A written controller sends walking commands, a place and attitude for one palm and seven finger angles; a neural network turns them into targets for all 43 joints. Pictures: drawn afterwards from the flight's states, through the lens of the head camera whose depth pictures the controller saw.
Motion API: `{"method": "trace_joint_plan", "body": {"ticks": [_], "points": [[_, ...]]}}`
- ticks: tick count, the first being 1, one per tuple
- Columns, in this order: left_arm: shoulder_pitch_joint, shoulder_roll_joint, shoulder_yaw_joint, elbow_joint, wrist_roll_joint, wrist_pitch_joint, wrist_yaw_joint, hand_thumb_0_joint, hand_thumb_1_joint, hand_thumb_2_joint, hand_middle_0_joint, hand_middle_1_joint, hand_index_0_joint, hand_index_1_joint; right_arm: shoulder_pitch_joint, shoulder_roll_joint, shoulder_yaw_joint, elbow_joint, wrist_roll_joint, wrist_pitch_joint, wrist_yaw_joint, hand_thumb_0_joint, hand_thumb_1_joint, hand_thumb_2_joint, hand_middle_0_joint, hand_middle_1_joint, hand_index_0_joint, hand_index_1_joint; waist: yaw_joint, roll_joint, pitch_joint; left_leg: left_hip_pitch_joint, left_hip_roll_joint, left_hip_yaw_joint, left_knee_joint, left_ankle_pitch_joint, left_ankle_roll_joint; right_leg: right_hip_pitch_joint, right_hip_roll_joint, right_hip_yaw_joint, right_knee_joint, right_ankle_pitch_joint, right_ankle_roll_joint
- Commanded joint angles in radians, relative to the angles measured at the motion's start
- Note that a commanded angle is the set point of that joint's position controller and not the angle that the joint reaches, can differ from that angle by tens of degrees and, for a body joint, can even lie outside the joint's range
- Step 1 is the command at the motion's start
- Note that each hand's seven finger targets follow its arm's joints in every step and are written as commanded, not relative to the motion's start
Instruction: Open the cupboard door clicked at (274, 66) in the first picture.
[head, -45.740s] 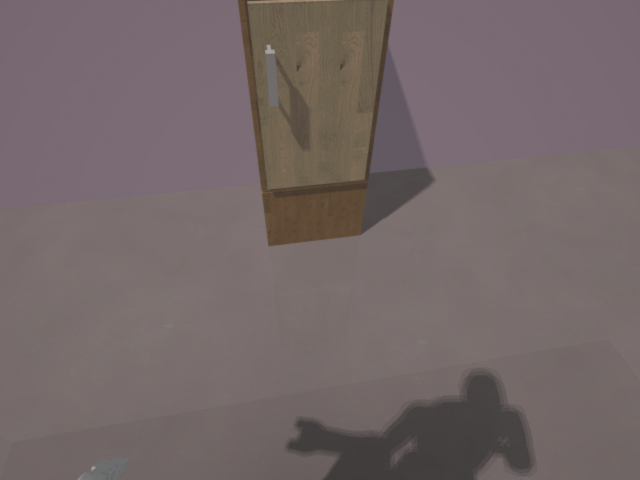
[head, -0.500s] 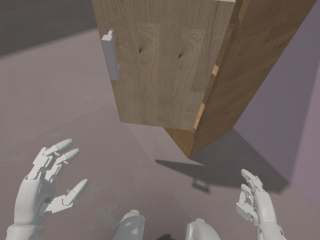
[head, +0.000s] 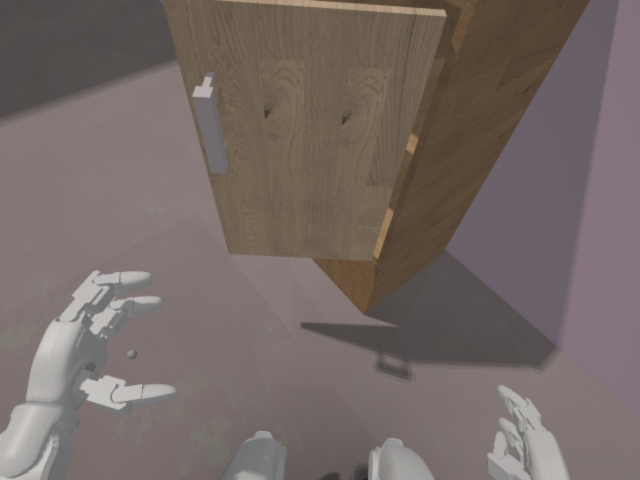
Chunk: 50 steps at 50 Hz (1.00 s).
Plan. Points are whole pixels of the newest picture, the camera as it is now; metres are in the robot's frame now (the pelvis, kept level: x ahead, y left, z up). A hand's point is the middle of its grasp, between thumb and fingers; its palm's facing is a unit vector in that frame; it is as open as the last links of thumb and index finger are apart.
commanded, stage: raise the hand with hooked fingers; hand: left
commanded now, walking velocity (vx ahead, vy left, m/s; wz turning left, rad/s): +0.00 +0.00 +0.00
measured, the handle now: (214, 124) +0.59 +0.21 +0.06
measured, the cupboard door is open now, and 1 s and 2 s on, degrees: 49 49 49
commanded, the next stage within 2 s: move the hooked fingers beside the handle in 1.00 s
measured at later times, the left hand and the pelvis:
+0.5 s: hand (103, 271) +0.31 +0.27 +0.09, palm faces +0.07 -1.00 -0.06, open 13.9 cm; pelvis +0.03 -0.01 +0.02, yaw +0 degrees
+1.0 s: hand (119, 272) +0.32 +0.25 +0.09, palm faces +0.05 -1.00 -0.05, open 14.0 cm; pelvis +0.02 -0.02 +0.03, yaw -1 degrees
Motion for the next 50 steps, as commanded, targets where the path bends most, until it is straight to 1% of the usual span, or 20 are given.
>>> {"method": "trace_joint_plan", "body": {"ticks": [1,3,4,7,9,12,15,18,19,22,25,27,28,30,33,36,37,39,44,50], "points": [[-0.108,0.217,0.175,-0.240,-0.059,-0.056,0.016,0.000,-0.407,0.340,-0.293,-1.140,-0.293,-1.140,-0.022,-0.120,-0.047,-0.166,0.000,-0.051,-0.016,0.000,-0.900,-0.900,0.200,0.300,0.200,0.300,0.029,0.120,-0.247,0.193,-0.026,-0.046,-0.282,0.197,-0.020,0.203,0.067,-0.009,-0.160,0.057,-0.047],[-0.116,0.216,0.181,-0.216,-0.059,-0.049,0.034,0.000,-0.453,0.320,-0.297,-1.170,-0.297,-1.170,-0.017,-0.120,-0.042,-0.164,-0.004,-0.044,-0.010,0.000,-0.900,-0.900,0.200,0.300,0.200,0.300,0.028,0.131,-0.227,0.202,-0.023,-0.052,-0.283,0.240,-0.026,0.203,0.072,-0.018,-0.156,0.087,-0.052],[-0.124,0.193,0.161,-0.204,-0.054,-0.044,0.036,0.000,-0.477,0.310,-0.298,-1.185,-0.298,-1.185,-0.015,-0.118,-0.042,-0.164,-0.004,-0.041,-0.006,0.000,-0.900,-0.900,0.200,0.300,0.200,0.300,0.016,0.146,-0.221,0.213,-0.023,-0.044,-0.279,0.247,-0.026,0.189,0.071,-0.018,-0.161,0.098,-0.048],[-0.157,0.178,0.131,-0.093,-0.039,-0.013,0.017,0.000,-0.500,0.300,-0.300,-1.200,-0.300,-1.200,-0.006,-0.132,-0.040,-0.160,-0.002,-0.029,-0.002,0.000,-0.900,-0.900,0.200,0.300,0.200,0.300,-0.010,0.096,-0.150,0.172,-0.023,-0.041,-0.286,0.187,-0.024,0.169,0.070,-0.016,-0.187,0.068,-0.042],[-0.213,0.196,0.124,-0.058,-0.036,0.009,-0.021,0.000,-0.500,0.300,-0.300,-1.200,-0.300,-1.200,0.005,-0.142,-0.038,-0.166,0.001,-0.023,-0.004,0.000,-0.900,-0.900,0.200,0.300,0.200,0.300,-0.019,0.086,-0.160,0.175,-0.024,-0.033,-0.281,0.193,-0.019,0.180,0.073,-0.009,-0.194,0.082,-0.042],[-0.297,0.251,0.158,-0.051,-0.042,0.023,-0.062,0.000,-0.500,0.300,-0.300,-1.200,-0.300,-1.200,0.008,-0.149,-0.039,-0.169,0.002,-0.023,-0.015,0.000,-0.900,-0.900,0.200,0.300,0.200,0.300,-0.019,0.068,-0.211,0.195,-0.025,-0.031,-0.279,0.216,-0.013,0.214,0.071,0.003,-0.208,0.105,-0.041],[-0.358,0.307,0.217,-0.072,-0.064,0.001,-0.081,0.000,-0.500,0.300,-0.300,-1.200,-0.300,-1.200,0.013,-0.144,-0.036,-0.159,-0.003,-0.026,-0.020,0.000,-0.900,-0.900,0.200,0.300,0.200,0.300,-0.004,0.090,-0.282,0.243,-0.025,-0.027,-0.270,0.304,-0.014,0.260,0.075,0.010,-0.199,0.186,-0.043],[-0.385,0.343,0.256,-0.062,-0.076,-0.028,-0.078,0.000,-0.500,0.300,-0.300,-1.200,-0.300,-1.200,0.017,-0.140,-0.032,-0.146,-0.008,-0.028,-0.019,0.000,-0.900,-0.900,0.200,0.300,0.200,0.300,0.010,0.112,-0.295,0.257,-0.023,-0.029,-0.264,0.366,-0.020,0.281,0.078,0.009,-0.183,0.236,-0.049],[-0.385,0.343,0.262,-0.049,-0.075,-0.031,-0.079,0.000,-0.500,0.300,-0.300,-1.200,-0.300,-1.200,0.020,-0.136,-0.031,-0.142,-0.010,-0.027,-0.018,0.000,-0.900,-0.900,0.200,0.300,0.200,0.300,0.009,0.108,-0.310,0.267,-0.023,-0.026,-0.265,0.390,-0.019,0.291,0.077,0.010,-0.183,0.261,-0.047],[-0.383,0.328,0.259,0.046,-0.077,-0.009,-0.094,0.000,-0.500,0.300,-0.300,-1.200,-0.300,-1.200,0.025,-0.139,-0.035,-0.131,-0.005,-0.018,-0.014,0.000,-0.900,-0.900,0.200,0.300,0.200,0.300,0.001,0.104,-0.275,0.246,-0.024,-0.013,-0.267,0.380,-0.018,0.289,0.071,0.015,-0.199,0.274,-0.040],[-0.414,0.339,0.260,0.130,-0.081,0.036,-0.129,0.000,-0.500,0.300,-0.300,-1.200,-0.300,-1.200,0.036,-0.152,-0.037,-0.133,0.000,-0.001,-0.015,0.000,-0.900,-0.900,0.200,0.300,0.200,0.300,-0.005,0.050,-0.267,0.227,-0.025,-0.007,-0.276,0.373,-0.013,0.310,0.070,0.019,-0.214,0.291,-0.037],[-0.392,0.313,0.242,0.154,-0.087,0.055,-0.150,0.000,-0.500,0.300,-0.300,-1.200,-0.300,-1.200,0.037,-0.153,-0.039,-0.143,0.003,0.003,-0.013,0.000,-0.900,-0.900,0.200,0.300,0.200,0.300,0.001,0.040,-0.273,0.219,-0.028,0.000,-0.276,0.381,-0.011,0.329,0.066,0.024,-0.220,0.312,-0.036],[-0.392,0.308,0.235,0.151,-0.093,0.054,-0.160,0.000,-0.500,0.300,-0.300,-1.200,-0.300,-1.200,0.039,-0.155,-0.040,-0.151,0.001,0.003,-0.010,0.000,-0.900,-0.900,0.200,0.300,0.200,0.300,0.001,0.027,-0.278,0.225,-0.028,-0.002,-0.271,0.404,-0.008,0.337,0.070,0.024,-0.215,0.336,-0.040],[-0.393,0.330,0.251,0.103,-0.091,0.034,-0.159,0.000,-0.500,0.300,-0.300,-1.200,-0.300,-1.200,0.046,-0.151,-0.047,-0.153,-0.001,0.006,-0.006,0.000,-0.900,-0.900,0.200,0.300,0.200,0.300,0.009,0.058,-0.325,0.249,-0.028,0.005,-0.268,0.443,-0.008,0.357,0.068,0.032,-0.212,0.377,-0.036],[-0.405,0.353,0.272,0.078,-0.089,-0.005,-0.132,0.000,-0.500,0.300,-0.300,-1.200,-0.300,-1.200,0.047,-0.149,-0.046,-0.153,-0.009,0.011,0.002,0.000,-0.900,-0.900,0.200,0.300,0.200,0.300,0.007,0.051,-0.298,0.238,-0.026,0.003,-0.263,0.437,-0.009,0.348,0.074,0.033,-0.207,0.370,-0.040],[-0.411,0.353,0.287,0.078,-0.081,-0.038,-0.104,0.000,-0.500,0.300,-0.300,-1.200,-0.300,-1.200,0.042,-0.140,-0.046,-0.150,-0.008,0.019,0.006,0.000,-0.900,-0.900,0.200,0.300,0.200,0.300,0.011,0.095,-0.288,0.237,-0.028,0.007,-0.275,0.410,-0.012,0.340,0.071,0.036,-0.207,0.337,-0.039],[-0.418,0.356,0.293,0.077,-0.079,-0.044,-0.097,0.000,-0.500,0.300,-0.300,-1.200,-0.300,-1.200,0.043,-0.140,-0.047,-0.149,-0.008,0.022,0.006,0.000,-0.900,-0.900,0.200,0.300,0.200,0.300,0.009,0.088,-0.289,0.240,-0.027,0.007,-0.278,0.407,-0.012,0.338,0.070,0.033,-0.208,0.333,-0.038],[-0.418,0.357,0.289,0.075,-0.076,-0.047,-0.097,0.000,-0.500,0.300,-0.300,-1.200,-0.300,-1.200,0.044,-0.139,-0.048,-0.147,-0.007,0.027,0.005,0.000,-0.900,-0.900,0.200,0.300,0.200,0.300,0.007,0.086,-0.309,0.247,-0.027,0.011,-0.276,0.412,-0.008,0.356,0.070,0.041,-0.209,0.349,-0.036],[-0.434,0.329,0.242,0.100,-0.069,-0.027,-0.119,0.000,-0.500,0.300,-0.300,-1.200,-0.300,-1.200,0.032,-0.140,-0.044,-0.151,0.001,0.037,-0.003,0.000,-0.900,-0.900,0.200,0.300,0.200,0.300,-0.007,0.106,-0.272,0.246,-0.026,0.013,-0.293,0.349,-0.007,0.331,0.069,0.042,-0.233,0.289,-0.036],[-0.443,0.335,0.258,0.134,-0.078,-0.032,-0.119,0.000,-0.500,0.300,-0.300,-1.200,-0.300,-1.200,0.026,-0.141,-0.039,-0.153,0.001,0.038,-0.010,0.000,-0.900,-0.900,0.200,0.300,0.200,0.300,-0.006,0.047,-0.249,0.223,-0.027,0.007,-0.301,0.300,-0.005,0.327,0.069,0.043,-0.244,0.241,-0.033]]}}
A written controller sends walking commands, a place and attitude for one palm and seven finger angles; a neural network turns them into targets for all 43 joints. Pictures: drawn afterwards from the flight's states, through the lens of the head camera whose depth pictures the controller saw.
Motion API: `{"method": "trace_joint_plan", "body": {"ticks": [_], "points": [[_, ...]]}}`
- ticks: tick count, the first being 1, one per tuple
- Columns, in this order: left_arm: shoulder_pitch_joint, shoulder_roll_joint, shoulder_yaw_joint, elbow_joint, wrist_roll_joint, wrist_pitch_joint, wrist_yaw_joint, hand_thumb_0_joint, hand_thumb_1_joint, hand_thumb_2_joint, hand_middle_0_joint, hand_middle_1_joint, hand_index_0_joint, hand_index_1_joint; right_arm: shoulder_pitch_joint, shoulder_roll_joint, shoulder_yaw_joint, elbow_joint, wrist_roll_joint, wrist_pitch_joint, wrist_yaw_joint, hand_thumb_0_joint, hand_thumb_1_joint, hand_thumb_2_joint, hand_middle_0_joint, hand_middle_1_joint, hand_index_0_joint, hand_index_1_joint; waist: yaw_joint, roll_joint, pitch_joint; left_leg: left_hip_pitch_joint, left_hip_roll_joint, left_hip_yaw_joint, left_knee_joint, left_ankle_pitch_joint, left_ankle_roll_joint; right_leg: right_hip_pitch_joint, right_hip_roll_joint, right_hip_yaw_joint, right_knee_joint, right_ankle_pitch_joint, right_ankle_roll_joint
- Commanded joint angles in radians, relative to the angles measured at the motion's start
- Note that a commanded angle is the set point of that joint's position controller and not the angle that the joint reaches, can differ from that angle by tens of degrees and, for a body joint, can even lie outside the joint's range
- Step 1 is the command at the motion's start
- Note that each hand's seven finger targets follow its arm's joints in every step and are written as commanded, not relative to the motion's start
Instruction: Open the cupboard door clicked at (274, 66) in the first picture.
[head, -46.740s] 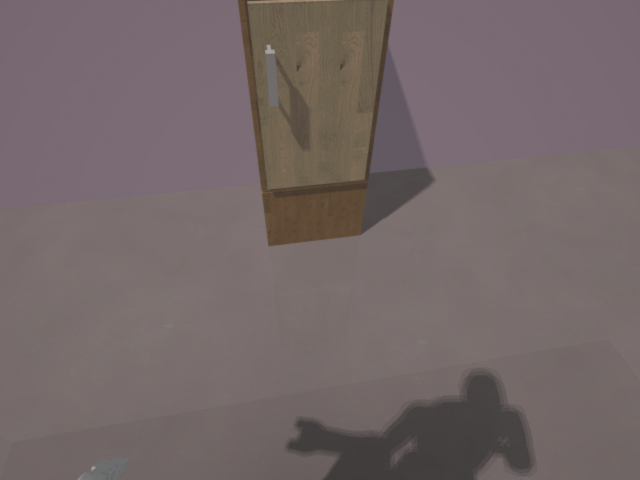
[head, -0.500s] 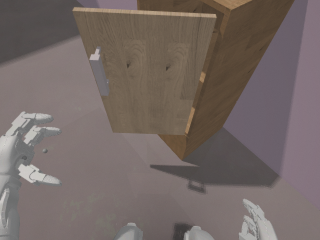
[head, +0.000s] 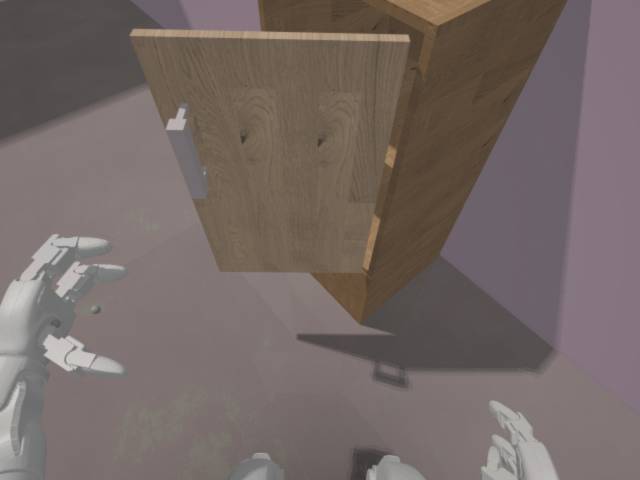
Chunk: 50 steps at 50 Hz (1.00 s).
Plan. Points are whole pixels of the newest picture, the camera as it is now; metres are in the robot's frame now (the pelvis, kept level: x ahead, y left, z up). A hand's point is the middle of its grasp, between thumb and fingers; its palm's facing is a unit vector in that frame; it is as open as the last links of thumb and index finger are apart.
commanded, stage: move the hooked fingers beside the handle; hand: left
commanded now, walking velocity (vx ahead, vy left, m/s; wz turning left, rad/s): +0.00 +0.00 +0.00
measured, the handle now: (192, 153) +0.57 +0.24 +0.04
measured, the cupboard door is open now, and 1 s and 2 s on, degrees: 49 49 49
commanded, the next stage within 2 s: none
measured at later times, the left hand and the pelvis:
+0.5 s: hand (106, 264) +0.35 +0.28 +0.06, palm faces +0.05 -1.00 -0.02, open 14.0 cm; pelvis -0.01 +0.00 -0.01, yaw -1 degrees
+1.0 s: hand (119, 226) +0.41 +0.29 +0.06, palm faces +0.05 -1.00 -0.02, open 14.0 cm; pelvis -0.01 +0.01 -0.01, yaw -2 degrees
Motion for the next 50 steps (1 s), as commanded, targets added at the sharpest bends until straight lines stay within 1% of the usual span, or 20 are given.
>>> {"method": "trace_joint_plan", "body": {"ticks": [1,3,5,10,11,13,14,19,21,22,26,28,29,34,38,39,40,43,46,50], "points": [[-0.178,0.252,0.098,-0.169,-0.033,-0.069,0.002,0.000,-0.500,0.300,-0.300,-1.200,-0.300,-1.200,-0.003,-0.145,-0.061,-0.133,0.000,-0.045,-0.020,0.000,-0.900,-0.900,0.200,0.300,0.200,0.300,-0.001,0.033,-0.253,0.076,-0.052,0.004,-0.142,0.240,0.025,0.205,0.037,0.047,-0.118,0.189,-0.006],[-0.199,0.246,0.084,-0.156,-0.035,-0.073,-0.002,0.000,-0.500,0.300,-0.300,-1.200,-0.300,-1.200,-0.008,-0.147,-0.058,-0.133,0.001,-0.046,-0.023,0.000,-0.900,-0.900,0.200,0.300,0.200,0.300,-0.004,0.021,-0.230,0.066,-0.050,0.000,-0.143,0.221,0.026,0.199,0.039,0.048,-0.121,0.160,-0.011],[-0.198,0.246,0.081,-0.158,-0.025,-0.076,-0.005,0.000,-0.500,0.300,-0.300,-1.200,-0.300,-1.200,-0.008,-0.145,-0.058,-0.133,0.001,-0.047,-0.023,0.000,-0.900,-0.900,0.200,0.300,0.200,0.300,0.001,0.048,-0.250,0.080,-0.052,0.002,-0.147,0.222,0.025,0.200,0.035,0.048,-0.119,0.163,-0.010],[-0.409,0.290,0.081,-0.080,-0.001,-0.081,0.002,0.000,-0.500,0.300,-0.300,-1.200,-0.300,-1.200,0.005,-0.153,-0.053,-0.100,0.000,-0.047,-0.040,0.000,-0.900,-0.900,0.200,0.300,0.200,0.300,-0.037,0.018,-0.218,0.047,-0.046,-0.006,-0.131,0.147,0.029,0.146,0.035,0.066,-0.129,0.073,-0.005],[-0.449,0.292,0.068,-0.056,0.009,-0.084,0.001,0.000,-0.500,0.300,-0.300,-1.200,-0.300,-1.200,0.006,-0.155,-0.050,-0.093,0.001,-0.048,-0.044,0.000,-0.900,-0.900,0.200,0.300,0.200,0.300,-0.043,0.038,-0.207,0.041,-0.046,-0.009,-0.134,0.129,0.027,0.127,0.033,0.063,-0.126,0.050,-0.007],[-0.524,0.304,0.063,-0.063,0.013,-0.093,-0.003,0.000,-0.500,0.300,-0.300,-1.200,-0.300,-1.200,0.010,-0.152,-0.049,-0.086,-0.002,-0.051,-0.047,0.000,-0.900,-0.900,0.200,0.300,0.200,0.300,-0.040,0.075,-0.249,0.058,-0.046,-0.008,-0.123,0.145,0.028,0.135,0.033,0.070,-0.115,0.066,-0.012],[-0.511,0.340,0.092,-0.039,0.020,-0.094,-0.006,0.000,-0.500,0.300,-0.300,-1.200,-0.300,-1.200,0.018,-0.155,-0.050,-0.082,-0.003,-0.049,-0.048,0.000,-0.900,-0.900,0.200,0.300,0.200,0.300,-0.027,0.080,-0.290,0.065,-0.046,-0.007,-0.123,0.164,0.027,0.159,0.032,0.072,-0.112,0.086,-0.013],[-0.472,0.358,0.112,0.034,0.023,-0.077,-0.024,0.000,-0.500,0.300,-0.300,-1.200,-0.300,-1.200,0.041,-0.155,-0.053,-0.081,-0.006,-0.037,-0.034,0.000,-0.900,-0.900,0.200,0.300,0.200,0.300,-0.005,0.088,-0.371,0.080,-0.045,-0.001,-0.113,0.294,0.024,0.212,0.036,0.059,-0.075,0.245,-0.015],[-0.428,0.380,0.146,0.084,0.019,-0.057,-0.025,0.000,-0.500,0.300,-0.300,-1.200,-0.300,-1.200,0.048,-0.160,-0.057,-0.088,-0.006,-0.025,-0.028,0.000,-0.900,-0.900,0.200,0.300,0.200,0.300,0.003,0.063,-0.357,0.053,-0.044,0.007,-0.113,0.304,0.023,0.222,0.036,0.059,-0.078,0.268,-0.010],[-0.460,0.379,0.138,0.096,0.018,-0.052,-0.026,0.000,-0.500,0.300,-0.300,-1.200,-0.300,-1.200,0.050,-0.163,-0.058,-0.085,-0.003,-0.021,-0.026,0.000,-0.900,-0.900,0.200,0.300,0.200,0.300,-0.009,0.047,-0.333,0.035,-0.043,0.008,-0.113,0.289,0.023,0.208,0.035,0.058,-0.081,0.258,-0.007],[-0.480,0.402,0.162,0.145,0.019,-0.056,-0.029,0.000,-0.500,0.300,-0.300,-1.200,-0.300,-1.200,0.069,-0.171,-0.062,-0.094,-0.006,-0.003,-0.017,0.000,-0.900,-0.900,0.200,0.300,0.200,0.300,-0.007,0.035,-0.311,0.010,-0.043,0.011,-0.112,0.279,0.024,0.196,0.040,0.059,-0.079,0.250,-0.010],[-0.566,0.392,0.137,0.144,0.024,-0.078,-0.033,0.000,-0.500,0.300,-0.300,-1.200,-0.300,-1.200,0.080,-0.172,-0.064,-0.086,-0.008,0.002,-0.017,0.000,-0.900,-0.900,0.200,0.300,0.200,0.300,-0.032,0.034,-0.313,0.010,-0.041,0.011,-0.093,0.286,0.029,0.171,0.045,0.062,-0.066,0.257,-0.010],[-0.580,0.424,0.161,0.152,0.031,-0.090,-0.036,0.000,-0.500,0.300,-0.300,-1.200,-0.300,-1.200,0.093,-0.177,-0.067,-0.078,-0.010,0.006,-0.017,0.000,-0.900,-0.900,0.200,0.300,0.200,0.300,-0.029,0.037,-0.334,0.019,-0.038,0.010,-0.092,0.290,0.028,0.167,0.047,0.061,-0.064,0.258,-0.010],[-0.695,0.402,0.110,0.123,0.039,-0.133,-0.060,0.000,-0.500,0.300,-0.300,-1.200,-0.300,-1.200,0.109,-0.175,-0.070,-0.060,-0.012,0.017,-0.017,0.000,-0.900,-0.900,0.200,0.300,0.200,0.300,-0.045,0.118,-0.405,0.095,-0.035,-0.005,-0.084,0.340,0.027,0.128,0.052,0.051,-0.045,0.270,-0.017],[-0.786,0.390,0.079,0.179,0.050,-0.113,-0.057,0.000,-0.500,0.300,-0.300,-1.200,-0.300,-1.200,0.125,-0.181,-0.071,-0.036,-0.010,0.026,-0.024,0.000,-0.900,-0.900,0.200,0.300,0.200,0.300,-0.068,0.120,-0.377,0.113,-0.028,-0.024,-0.084,0.338,0.025,0.057,0.055,0.034,-0.044,0.235,-0.020],[-0.785,0.416,0.102,0.204,0.059,-0.104,-0.050,0.000,-0.500,0.300,-0.300,-1.200,-0.300,-1.200,0.131,-0.183,-0.072,-0.031,-0.013,0.030,-0.023,0.000,-0.900,-0.900,0.200,0.300,0.200,0.300,-0.056,0.128,-0.388,0.117,-0.027,-0.026,-0.088,0.337,0.020,0.059,0.051,0.033,-0.046,0.229,-0.019],[-0.768,0.409,0.100,0.233,0.063,-0.095,-0.044,0.000,-0.500,0.300,-0.300,-1.200,-0.300,-1.200,0.133,-0.183,-0.071,-0.035,-0.013,0.035,-0.022,0.000,-0.900,-0.900,0.200,0.300,0.200,0.300,-0.056,0.107,-0.383,0.105,-0.029,-0.023,-0.089,0.331,0.022,0.066,0.051,0.033,-0.049,0.231,-0.017],[-0.794,0.473,0.145,0.288,0.082,-0.087,-0.016,0.000,-0.500,0.300,-0.300,-1.200,-0.300,-1.200,0.142,-0.186,-0.067,-0.037,-0.016,0.049,-0.017,0.000,-0.900,-0.900,0.200,0.300,0.200,0.300,-0.048,0.079,-0.374,0.061,-0.029,-0.021,-0.081,0.329,0.024,0.079,0.052,0.032,-0.036,0.238,-0.019],[-0.803,0.492,0.155,0.264,0.105,-0.107,0.003,0.000,-0.500,0.300,-0.300,-1.200,-0.300,-1.200,0.147,-0.181,-0.067,-0.049,-0.021,0.063,-0.006,0.000,-0.900,-0.900,0.200,0.300,0.200,0.300,-0.034,0.131,-0.430,0.095,-0.027,-0.021,-0.075,0.394,0.017,0.090,0.051,0.033,-0.023,0.279,-0.019],[-0.847,0.480,0.141,0.327,0.112,-0.122,0.005,0.000,-0.500,0.300,-0.300,-1.200,-0.300,-1.200,0.155,-0.184,-0.066,-0.047,-0.021,0.083,0.002,0.000,-0.900,-0.900,0.200,0.300,0.200,0.300,-0.057,0.101,-0.406,0.068,-0.022,-0.018,-0.067,0.356,0.020,0.063,0.059,0.033,-0.023,0.254,-0.016]]}}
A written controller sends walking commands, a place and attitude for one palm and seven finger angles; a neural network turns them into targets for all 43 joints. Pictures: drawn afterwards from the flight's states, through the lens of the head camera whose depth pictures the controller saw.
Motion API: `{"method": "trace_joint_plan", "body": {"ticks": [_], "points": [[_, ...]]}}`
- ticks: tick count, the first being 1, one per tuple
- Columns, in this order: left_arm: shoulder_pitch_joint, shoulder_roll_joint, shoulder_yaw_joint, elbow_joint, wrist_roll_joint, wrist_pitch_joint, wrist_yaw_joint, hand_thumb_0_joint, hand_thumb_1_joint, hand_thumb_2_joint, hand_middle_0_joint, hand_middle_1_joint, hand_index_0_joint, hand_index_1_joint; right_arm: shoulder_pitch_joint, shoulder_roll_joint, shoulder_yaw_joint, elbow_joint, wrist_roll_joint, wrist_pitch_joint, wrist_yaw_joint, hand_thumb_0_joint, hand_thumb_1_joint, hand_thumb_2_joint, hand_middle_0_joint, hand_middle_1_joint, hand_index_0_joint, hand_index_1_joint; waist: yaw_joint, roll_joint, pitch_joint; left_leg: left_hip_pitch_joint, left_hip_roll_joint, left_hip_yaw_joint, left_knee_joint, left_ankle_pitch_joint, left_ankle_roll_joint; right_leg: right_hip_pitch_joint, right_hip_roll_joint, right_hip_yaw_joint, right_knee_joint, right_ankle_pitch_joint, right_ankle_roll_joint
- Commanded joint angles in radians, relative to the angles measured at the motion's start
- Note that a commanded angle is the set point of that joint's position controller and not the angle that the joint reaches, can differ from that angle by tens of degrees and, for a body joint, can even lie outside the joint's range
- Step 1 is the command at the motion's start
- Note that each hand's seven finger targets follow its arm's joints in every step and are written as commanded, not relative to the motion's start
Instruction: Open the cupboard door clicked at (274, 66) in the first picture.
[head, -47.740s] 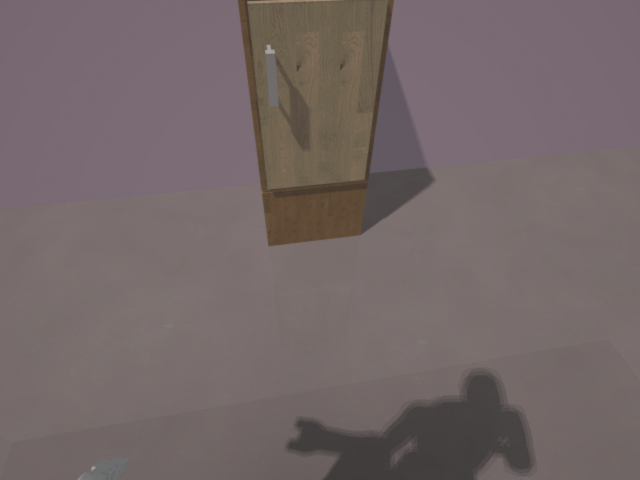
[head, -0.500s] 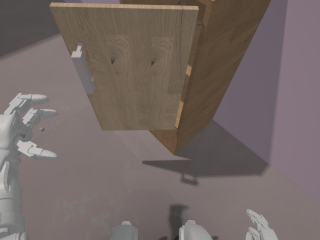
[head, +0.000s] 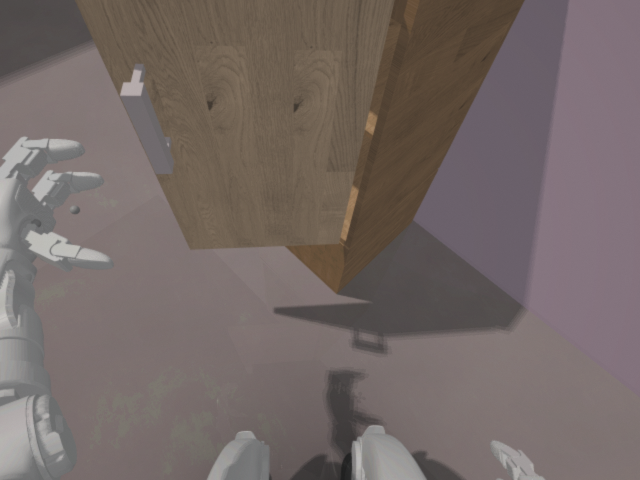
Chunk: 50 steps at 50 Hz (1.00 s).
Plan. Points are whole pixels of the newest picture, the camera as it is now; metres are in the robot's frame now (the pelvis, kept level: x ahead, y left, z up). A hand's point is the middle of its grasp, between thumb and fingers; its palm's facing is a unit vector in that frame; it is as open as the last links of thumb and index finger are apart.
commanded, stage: move the hooked fingers beside the handle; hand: left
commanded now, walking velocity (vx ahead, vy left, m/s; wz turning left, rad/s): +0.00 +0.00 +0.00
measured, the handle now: (152, 122) +0.57 +0.24 +0.05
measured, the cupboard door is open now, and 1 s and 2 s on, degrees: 49 49 49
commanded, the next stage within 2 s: slide the fingers in behind the handle in 1.58 s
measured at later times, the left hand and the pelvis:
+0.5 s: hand (85, 165) +0.48 +0.30 +0.07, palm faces +0.07 -1.00 -0.02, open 14.0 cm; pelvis -0.01 +0.00 -0.02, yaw -1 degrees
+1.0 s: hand (88, 151) +0.51 +0.31 +0.05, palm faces +0.06 -1.00 -0.01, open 14.0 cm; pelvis +0.00 +0.01 -0.02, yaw -2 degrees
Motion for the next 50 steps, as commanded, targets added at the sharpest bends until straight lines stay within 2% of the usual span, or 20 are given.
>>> {"method": "trace_joint_plan", "body": {"ticks": [1,3,4,5,7,10,12,16,19,23,25,30,33,34,35,40,43,46,48,50], "points": [[-0.363,0.301,0.027,-0.135,-0.015,-0.078,0.004,0.000,-0.500,0.300,-0.300,-1.200,-0.300,-1.200,0.107,-0.181,-0.072,-0.074,-0.001,-0.006,-0.011,0.000,-0.900,-0.900,0.200,0.300,0.200,0.300,-0.002,0.113,-0.378,0.204,-0.031,-0.037,-0.143,0.330,0.005,0.197,0.049,0.009,-0.075,0.214,-0.029],[-0.422,0.291,0.006,-0.085,-0.013,-0.075,-0.007,0.000,-0.500,0.300,-0.300,-1.200,-0.300,-1.200,0.115,-0.185,-0.070,-0.067,0.000,0.001,-0.015,0.000,-0.900,-0.900,0.200,0.300,0.200,0.300,-0.023,0.115,-0.344,0.192,-0.031,-0.038,-0.136,0.303,0.008,0.162,0.051,0.008,-0.076,0.192,-0.033],[-0.448,0.335,0.030,-0.054,-0.002,-0.074,-0.008,0.000,-0.500,0.300,-0.300,-1.200,-0.300,-1.200,0.125,-0.194,-0.072,-0.056,-0.002,0.007,-0.019,0.000,-0.900,-0.900,0.200,0.300,0.200,0.300,-0.022,0.089,-0.355,0.181,-0.028,-0.042,-0.135,0.293,0.009,0.165,0.049,0.011,-0.076,0.187,-0.030],[-0.472,0.328,0.011,-0.039,0.007,-0.074,-0.012,0.000,-0.500,0.300,-0.300,-1.200,-0.300,-1.200,0.127,-0.193,-0.071,-0.055,-0.001,0.012,-0.019,0.000,-0.900,-0.900,0.200,0.300,0.200,0.300,-0.030,0.116,-0.352,0.180,-0.030,-0.042,-0.133,0.278,0.009,0.149,0.047,0.012,-0.076,0.173,-0.029],[-0.528,0.351,0.011,-0.017,0.022,-0.077,-0.010,0.000,-0.500,0.300,-0.300,-1.200,-0.300,-1.200,0.134,-0.196,-0.069,-0.047,-0.003,0.016,-0.022,0.000,-0.900,-0.900,0.200,0.300,0.200,0.300,-0.040,0.104,-0.366,0.158,-0.031,-0.044,-0.121,0.249,0.015,0.141,0.045,0.017,-0.074,0.152,-0.026],[-0.592,0.421,0.047,-0.046,0.033,-0.106,-0.006,0.000,-0.500,0.300,-0.300,-1.200,-0.300,-1.200,0.149,-0.200,-0.068,-0.036,-0.009,0.027,-0.024,0.000,-0.900,-0.900,0.200,0.300,0.200,0.300,-0.033,0.167,-0.457,0.213,-0.030,-0.055,-0.103,0.318,0.009,0.138,0.047,0.018,-0.054,0.186,-0.031],[-0.588,0.453,0.075,-0.026,0.037,-0.112,-0.001,0.000,-0.500,0.300,-0.300,-1.200,-0.300,-1.200,0.156,-0.200,-0.067,-0.032,-0.014,0.033,-0.022,0.000,-0.900,-0.900,0.200,0.300,0.200,0.300,-0.025,0.167,-0.493,0.207,-0.030,-0.053,-0.087,0.353,0.009,0.155,0.047,0.021,-0.043,0.217,-0.030],[-0.636,0.498,0.075,0.069,0.049,-0.077,-0.011,0.000,-0.500,0.300,-0.300,-1.200,-0.300,-1.200,0.164,-0.207,-0.056,-0.026,-0.010,0.052,-0.023,0.000,-0.900,-0.900,0.200,0.300,0.200,0.300,-0.057,0.138,-0.427,0.109,-0.029,-0.045,-0.075,0.286,0.022,0.154,0.048,0.031,-0.051,0.196,-0.021],[-0.630,0.543,0.088,0.076,0.067,-0.061,-0.021,0.000,-0.500,0.300,-0.300,-1.200,-0.300,-1.200,0.184,-0.210,-0.055,-0.035,-0.013,0.066,-0.022,0.000,-0.900,-0.900,0.200,0.300,0.200,0.300,-0.044,0.181,-0.476,0.130,-0.028,-0.040,-0.069,0.339,0.022,0.170,0.051,0.032,-0.042,0.243,-0.024],[-0.679,0.547,0.079,0.088,0.067,-0.062,-0.027,0.000,-0.500,0.300,-0.300,-1.200,-0.300,-1.200,0.200,-0.214,-0.051,-0.034,-0.017,0.080,-0.018,0.000,-0.900,-0.900,0.200,0.300,0.200,0.300,-0.068,0.179,-0.473,0.133,-0.022,-0.050,-0.055,0.359,0.024,0.131,0.057,0.025,-0.035,0.243,-0.024],[-0.690,0.597,0.119,0.097,0.067,-0.063,-0.028,0.000,-0.500,0.300,-0.300,-1.200,-0.300,-1.200,0.211,-0.222,-0.054,-0.027,-0.020,0.084,-0.018,0.000,-0.900,-0.900,0.200,0.300,0.200,0.300,-0.066,0.170,-0.504,0.127,-0.019,-0.054,-0.045,0.373,0.024,0.144,0.057,0.027,-0.033,0.256,-0.020],[-0.756,0.620,0.094,0.147,0.095,-0.043,-0.030,0.000,-0.500,0.300,-0.300,-1.200,-0.300,-1.200,0.228,-0.226,-0.044,-0.019,-0.020,0.100,-0.018,0.000,-0.900,-0.900,0.200,0.300,0.200,0.300,-0.099,0.179,-0.465,0.106,-0.014,-0.060,-0.035,0.348,0.029,0.091,0.059,0.022,-0.036,0.223,-0.017],[-0.807,0.604,0.059,0.169,0.109,-0.027,-0.028,0.000,-0.500,0.300,-0.300,-1.200,-0.300,-1.200,0.234,-0.226,-0.036,-0.023,-0.021,0.105,-0.018,0.000,-0.900,-0.900,0.200,0.300,0.200,0.300,-0.120,0.206,-0.451,0.107,-0.015,-0.066,-0.027,0.336,0.031,0.042,0.062,0.016,-0.032,0.198,-0.021],[-0.835,0.667,0.096,0.147,0.116,-0.029,-0.025,0.000,-0.500,0.300,-0.300,-1.200,-0.300,-1.200,0.242,-0.231,-0.034,-0.018,-0.024,0.109,-0.021,0.000,-0.900,-0.900,0.200,0.300,0.200,0.300,-0.112,0.220,-0.492,0.114,-0.011,-0.070,-0.020,0.360,0.028,0.055,0.060,0.016,-0.023,0.212,-0.018],[-0.838,0.679,0.100,0.137,0.123,-0.031,-0.023,0.000,-0.500,0.300,-0.300,-1.200,-0.300,-1.200,0.248,-0.232,-0.035,-0.018,-0.026,0.111,-0.020,0.000,-0.900,-0.900,0.200,0.300,0.200,0.300,-0.109,0.252,-0.524,0.142,-0.011,-0.074,-0.017,0.390,0.025,0.049,0.060,0.014,-0.019,0.223,-0.020],[-0.740,0.648,0.114,0.114,0.107,-0.032,-0.032,0.000,-0.500,0.300,-0.300,-1.200,-0.300,-1.200,0.262,-0.230,-0.042,-0.029,-0.034,0.125,-0.001,0.000,-0.900,-0.900,0.200,0.300,0.200,0.300,-0.082,0.276,-0.582,0.236,0.000,-0.085,-0.015,0.508,0.010,0.037,0.066,-0.003,-0.010,0.270,-0.024],[-0.713,0.620,0.106,0.121,0.096,-0.011,-0.036,0.000,-0.500,0.300,-0.300,-1.200,-0.300,-1.200,0.262,-0.229,-0.042,-0.038,-0.030,0.137,0.003,0.000,-0.900,-0.900,0.200,0.300,0.200,0.300,-0.090,0.237,-0.542,0.222,0.001,-0.085,-0.019,0.516,0.014,0.031,0.070,-0.011,-0.014,0.278,-0.024],[-0.746,0.639,0.121,0.058,0.100,-0.016,-0.023,0.000,-0.500,0.300,-0.300,-1.200,-0.300,-1.200,0.264,-0.228,-0.047,-0.036,-0.031,0.144,0.006,0.000,-0.900,-0.900,0.200,0.300,0.200,0.300,-0.089,0.261,-0.559,0.241,0.002,-0.084,-0.023,0.518,0.013,0.032,0.071,-0.009,-0.020,0.275,-0.019],[-0.736,0.658,0.150,-0.002,0.095,-0.041,-0.010,0.000,-0.500,0.300,-0.300,-1.200,-0.300,-1.200,0.268,-0.228,-0.053,-0.039,-0.036,0.141,0.010,0.000,-0.900,-0.900,0.200,0.300,0.200,0.300,-0.074,0.291,-0.601,0.298,0.007,-0.095,-0.021,0.601,0.002,0.034,0.075,-0.015,-0.010,0.298,-0.028],[-0.710,0.623,0.139,-0.045,0.090,-0.057,0.001,0.000,-0.500,0.300,-0.300,-1.200,-0.300,-1.200,0.268,-0.221,-0.058,-0.035,-0.037,0.144,0.016,0.000,-0.900,-0.900,0.200,0.300,0.200,0.300,-0.071,0.313,-0.624,0.370,0.012,-0.102,-0.023,0.683,-0.013,0.019,0.078,-0.021,-0.019,0.309,-0.026]]}}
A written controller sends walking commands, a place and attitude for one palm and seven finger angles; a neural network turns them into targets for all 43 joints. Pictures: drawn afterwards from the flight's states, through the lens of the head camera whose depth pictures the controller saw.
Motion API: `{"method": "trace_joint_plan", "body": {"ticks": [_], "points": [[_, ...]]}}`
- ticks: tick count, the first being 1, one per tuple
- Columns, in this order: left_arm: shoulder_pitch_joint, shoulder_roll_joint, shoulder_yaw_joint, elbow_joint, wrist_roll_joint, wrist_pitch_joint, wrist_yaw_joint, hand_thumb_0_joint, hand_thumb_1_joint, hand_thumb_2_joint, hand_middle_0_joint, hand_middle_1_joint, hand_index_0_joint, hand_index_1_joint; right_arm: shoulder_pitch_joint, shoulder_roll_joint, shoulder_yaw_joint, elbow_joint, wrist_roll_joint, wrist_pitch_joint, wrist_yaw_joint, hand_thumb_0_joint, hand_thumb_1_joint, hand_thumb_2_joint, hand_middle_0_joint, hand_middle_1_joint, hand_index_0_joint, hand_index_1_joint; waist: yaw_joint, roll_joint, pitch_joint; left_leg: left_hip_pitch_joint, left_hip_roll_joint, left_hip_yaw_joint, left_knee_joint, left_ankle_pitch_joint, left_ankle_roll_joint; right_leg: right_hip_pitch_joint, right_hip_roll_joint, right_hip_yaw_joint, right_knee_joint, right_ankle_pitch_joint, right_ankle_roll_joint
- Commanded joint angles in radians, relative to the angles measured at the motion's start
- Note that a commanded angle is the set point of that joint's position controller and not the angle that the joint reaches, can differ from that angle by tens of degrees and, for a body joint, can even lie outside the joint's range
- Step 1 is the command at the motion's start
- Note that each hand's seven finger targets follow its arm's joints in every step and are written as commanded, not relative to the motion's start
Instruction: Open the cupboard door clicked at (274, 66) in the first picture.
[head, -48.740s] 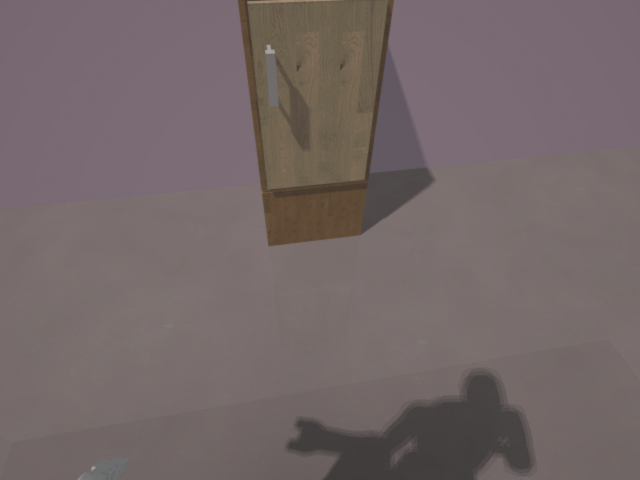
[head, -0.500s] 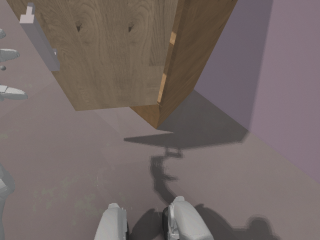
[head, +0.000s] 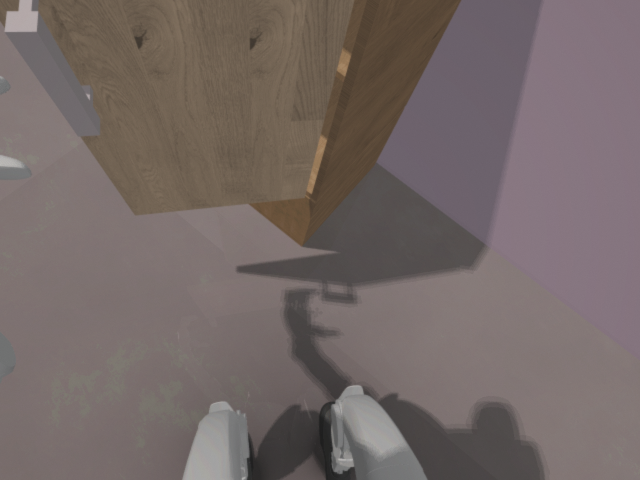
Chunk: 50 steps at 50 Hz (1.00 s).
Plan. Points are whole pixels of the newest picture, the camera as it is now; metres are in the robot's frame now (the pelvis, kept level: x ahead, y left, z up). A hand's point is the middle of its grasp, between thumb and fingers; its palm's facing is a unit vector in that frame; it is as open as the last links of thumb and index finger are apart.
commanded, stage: move the hooked fingers beside the handle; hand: left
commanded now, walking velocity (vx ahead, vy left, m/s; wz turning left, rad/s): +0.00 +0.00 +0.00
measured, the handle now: (61, 67) +0.56 +0.25 +0.07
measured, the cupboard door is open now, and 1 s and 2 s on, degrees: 49 49 50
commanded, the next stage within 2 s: slide the fingers in behind the handle in 0.58 s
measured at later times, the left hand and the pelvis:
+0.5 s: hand out of the picture +0.50 +0.30 +0.07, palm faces +0.11 -0.99 -0.03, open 14.0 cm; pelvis +0.00 -0.01 +0.00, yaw +1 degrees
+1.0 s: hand (2, 115) +0.50 +0.29 +0.07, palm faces +0.08 -1.00 -0.01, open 14.0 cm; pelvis +0.00 -0.01 +0.00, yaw +1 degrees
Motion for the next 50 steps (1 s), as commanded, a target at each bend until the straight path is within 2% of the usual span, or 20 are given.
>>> {"method": "trace_joint_plan", "body": {"ticks": [1,5,7,8,11,15,18,19,21,27,28,30,32,34,36,38,41,44,48,50], "points": [[-0.336,0.326,0.025,-0.329,-0.042,-0.105,0.021,0.000,-0.500,0.300,-0.300,-1.200,-0.300,-1.200,0.195,-0.209,-0.094,-0.034,-0.008,-0.003,-0.009,0.000,-0.900,-0.900,0.200,0.300,0.200,0.300,0.044,0.324,-0.619,0.608,-0.011,-0.086,-0.132,0.724,-0.038,0.193,0.053,-0.014,-0.063,0.286,-0.043],[-0.305,0.207,-0.056,-0.220,-0.057,-0.064,0.014,0.000,-0.500,0.300,-0.300,-1.200,-0.300,-1.200,0.188,-0.206,-0.093,-0.024,0.000,0.006,-0.010,0.000,-0.900,-0.900,0.200,0.300,0.200,0.300,0.008,0.222,-0.478,0.535,-0.015,-0.079,-0.158,0.604,-0.020,0.182,0.055,-0.020,-0.094,0.244,-0.037],[-0.302,0.184,-0.081,-0.166,-0.047,-0.037,0.015,0.000,-0.500,0.300,-0.300,-1.200,-0.300,-1.200,0.186,-0.207,-0.091,-0.026,0.001,0.005,-0.015,0.000,-0.900,-0.900,0.200,0.300,0.200,0.300,-0.002,0.191,-0.429,0.477,-0.023,-0.074,-0.173,0.507,-0.012,0.182,0.050,-0.020,-0.100,0.214,-0.037],[-0.320,0.185,-0.083,-0.161,-0.046,-0.040,0.017,0.000,-0.500,0.300,-0.300,-1.200,-0.300,-1.200,0.183,-0.208,-0.089,-0.028,0.001,0.003,-0.019,0.000,-0.900,-0.900,0.200,0.300,0.200,0.300,0.000,0.209,-0.411,0.478,-0.025,-0.074,-0.175,0.497,-0.012,0.169,0.049,-0.020,-0.098,0.203,-0.043],[-0.368,0.241,-0.056,-0.182,-0.028,-0.065,0.044,0.000,-0.500,0.300,-0.300,-1.200,-0.300,-1.200,0.184,-0.207,-0.086,-0.029,-0.005,0.000,-0.024,0.000,-0.900,-0.900,0.200,0.300,0.200,0.300,0.003,0.186,-0.436,0.443,-0.029,-0.071,-0.166,0.470,-0.010,0.195,0.044,-0.007,-0.087,0.208,-0.041],[-0.434,0.299,-0.011,-0.259,-0.026,-0.143,0.068,0.000,-0.500,0.300,-0.300,-1.200,-0.300,-1.200,0.174,-0.205,-0.089,-0.022,-0.014,-0.013,-0.021,0.000,-0.900,-0.900,0.200,0.300,0.200,0.300,0.015,0.262,-0.551,0.501,-0.029,-0.074,-0.136,0.539,-0.023,0.216,0.045,0.001,-0.059,0.246,-0.048],[-0.422,0.303,-0.008,-0.205,-0.027,-0.138,0.064,0.000,-0.500,0.300,-0.300,-1.200,-0.300,-1.200,0.170,-0.206,-0.085,-0.021,-0.011,-0.017,-0.024,0.000,-0.900,-0.900,0.200,0.300,0.200,0.300,0.005,0.212,-0.534,0.437,-0.033,-0.063,-0.124,0.501,-0.007,0.254,0.045,0.011,-0.057,0.262,-0.045],[-0.412,0.324,-0.002,-0.175,-0.019,-0.125,0.058,0.000,-0.500,0.300,-0.300,-1.200,-0.300,-1.200,0.165,-0.207,-0.083,-0.020,-0.008,-0.017,-0.026,0.000,-0.900,-0.900,0.200,0.300,0.200,0.300,0.010,0.215,-0.518,0.411,-0.034,-0.059,-0.127,0.479,-0.006,0.264,0.041,0.013,-0.060,0.258,-0.042],[-0.393,0.297,-0.036,-0.152,-0.011,-0.095,0.044,0.000,-0.500,0.300,-0.300,-1.200,-0.300,-1.200,0.164,-0.205,-0.076,-0.025,-0.002,-0.010,-0.026,0.000,-0.900,-0.900,0.200,0.300,0.200,0.300,0.009,0.238,-0.497,0.402,-0.038,-0.054,-0.134,0.462,-0.003,0.259,0.039,0.013,-0.065,0.255,-0.040],[-0.378,0.381,0.029,-0.198,-0.030,-0.085,0.015,0.000,-0.500,0.300,-0.300,-1.200,-0.300,-1.200,0.169,-0.211,-0.080,-0.037,-0.002,-0.009,-0.031,0.000,-0.900,-0.900,0.200,0.300,0.200,0.300,0.022,0.199,-0.578,0.367,-0.036,-0.043,-0.114,0.492,0.007,0.337,0.041,0.026,-0.055,0.327,-0.035],[-0.377,0.362,0.026,-0.202,-0.043,-0.094,0.009,0.000,-0.500,0.300,-0.300,-1.200,-0.300,-1.200,0.172,-0.209,-0.082,-0.038,-0.001,-0.012,-0.030,0.000,-0.900,-0.900,0.200,0.300,0.200,0.300,0.019,0.205,-0.583,0.382,-0.035,-0.045,-0.109,0.507,0.007,0.324,0.046,0.023,-0.050,0.336,-0.040],[-0.368,0.381,0.038,-0.172,-0.043,-0.095,0.005,0.000,-0.500,0.300,-0.300,-1.200,-0.300,-1.200,0.165,-0.211,-0.081,-0.033,-0.001,-0.017,-0.029,0.000,-0.900,-0.900,0.200,0.300,0.200,0.300,0.018,0.194,-0.550,0.338,-0.035,-0.036,-0.106,0.463,0.009,0.326,0.046,0.030,-0.057,0.311,-0.037],[-0.398,0.362,0.005,-0.145,-0.033,-0.085,0.000,0.000,-0.500,0.300,-0.300,-1.200,-0.300,-1.200,0.167,-0.208,-0.074,-0.025,0.004,-0.015,-0.030,0.000,-0.900,-0.900,0.200,0.300,0.200,0.300,-0.004,0.175,-0.506,0.297,-0.035,-0.032,-0.102,0.416,0.016,0.312,0.046,0.035,-0.062,0.286,-0.031],[-0.394,0.392,0.022,-0.146,-0.028,-0.085,-0.005,0.000,-0.500,0.300,-0.300,-1.200,-0.300,-1.200,0.172,-0.212,-0.077,-0.024,0.004,-0.016,-0.034,0.000,-0.900,-0.900,0.200,0.300,0.200,0.300,0.008,0.196,-0.524,0.317,-0.036,-0.037,-0.105,0.432,0.014,0.314,0.046,0.032,-0.058,0.291,-0.034],[-0.357,0.340,-0.012,-0.170,-0.028,-0.081,-0.013,0.000,-0.500,0.300,-0.300,-1.200,-0.300,-1.200,0.176,-0.208,-0.077,-0.027,0.004,-0.012,-0.029,0.000,-0.900,-0.900,0.200,0.300,0.200,0.300,0.018,0.246,-0.553,0.379,-0.035,-0.041,-0.111,0.467,0.007,0.281,0.045,0.023,-0.056,0.287,-0.037],[-0.366,0.284,-0.048,-0.182,-0.040,-0.081,-0.019,0.000,-0.500,0.300,-0.300,-1.200,-0.300,-1.200,0.180,-0.205,-0.079,-0.023,0.002,-0.011,-0.026,0.000,-0.900,-0.900,0.200,0.300,0.200,0.300,0.007,0.261,-0.552,0.431,-0.032,-0.052,-0.107,0.506,0.004,0.230,0.048,0.013,-0.054,0.282,-0.042],[-0.390,0.286,-0.031,-0.175,-0.060,-0.072,-0.014,0.000,-0.500,0.300,-0.300,-1.200,-0.300,-1.200,0.178,-0.212,-0.082,-0.014,0.003,-0.009,-0.027,0.000,-0.900,-0.900,0.200,0.300,0.200,0.300,-0.004,0.196,-0.529,0.398,-0.029,-0.060,-0.113,0.458,0.005,0.234,0.047,0.010,-0.065,0.254,-0.034],[-0.429,0.265,-0.053,-0.219,-0.053,-0.078,0.005,0.000,-0.500,0.300,-0.300,-1.200,-0.300,-1.200,0.175,-0.206,-0.081,-0.013,0.001,-0.013,-0.028,0.000,-0.900,-0.900,0.200,0.300,0.200,0.300,0.000,0.261,-0.551,0.437,-0.032,-0.063,-0.121,0.461,-0.001,0.211,0.044,0.008,-0.062,0.238,-0.039],[-0.395,0.277,-0.027,-0.260,-0.040,-0.096,0.057,0.000,-0.500,0.300,-0.300,-1.200,-0.300,-1.200,0.176,-0.204,-0.083,-0.019,-0.007,-0.014,-0.021,0.000,-0.900,-0.900,0.200,0.300,0.200,0.300,0.022,0.258,-0.559,0.463,-0.032,-0.067,-0.130,0.489,-0.006,0.222,0.047,0.002,-0.060,0.235,-0.046],[-0.369,0.250,-0.035,-0.256,-0.035,-0.097,0.075,0.000,-0.500,0.300,-0.300,-1.200,-0.300,-1.200,0.170,-0.197,-0.084,-0.022,-0.006,-0.013,-0.017,0.000,-0.900,-0.900,0.200,0.300,0.200,0.300,0.026,0.251,-0.567,0.471,-0.030,-0.068,-0.133,0.503,-0.010,0.229,0.045,-0.001,-0.061,0.245,-0.042]]}}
